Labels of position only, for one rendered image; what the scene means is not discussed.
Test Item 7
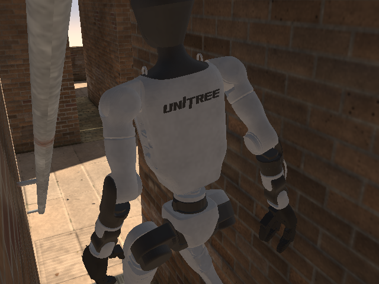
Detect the right robot thigh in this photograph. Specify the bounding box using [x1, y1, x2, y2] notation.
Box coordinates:
[205, 189, 236, 231]

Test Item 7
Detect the left robot hand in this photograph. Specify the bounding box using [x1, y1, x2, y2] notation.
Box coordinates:
[82, 244, 125, 284]

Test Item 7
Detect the robot right forearm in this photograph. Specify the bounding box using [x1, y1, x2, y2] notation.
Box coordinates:
[256, 138, 289, 209]

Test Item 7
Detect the left robot upper arm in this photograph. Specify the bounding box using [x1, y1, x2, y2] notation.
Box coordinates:
[98, 79, 143, 204]

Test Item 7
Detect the robot left forearm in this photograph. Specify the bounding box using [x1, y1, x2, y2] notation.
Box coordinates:
[89, 176, 130, 259]

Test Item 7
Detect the humanoid robot torso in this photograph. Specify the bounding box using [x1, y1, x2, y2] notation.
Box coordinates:
[134, 53, 227, 251]

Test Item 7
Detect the right robot upper arm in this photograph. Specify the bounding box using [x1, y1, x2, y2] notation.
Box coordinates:
[205, 56, 278, 155]

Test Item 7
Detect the right robot hand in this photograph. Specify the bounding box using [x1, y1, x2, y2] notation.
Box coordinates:
[259, 204, 297, 253]

